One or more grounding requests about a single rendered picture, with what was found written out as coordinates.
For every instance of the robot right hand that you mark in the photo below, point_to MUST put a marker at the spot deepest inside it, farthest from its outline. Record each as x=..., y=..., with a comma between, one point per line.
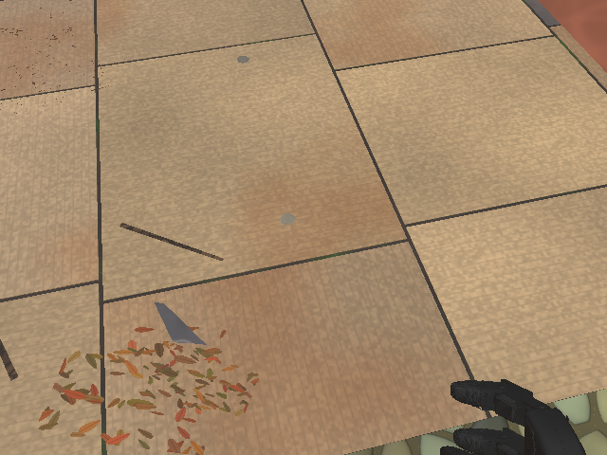
x=546, y=430

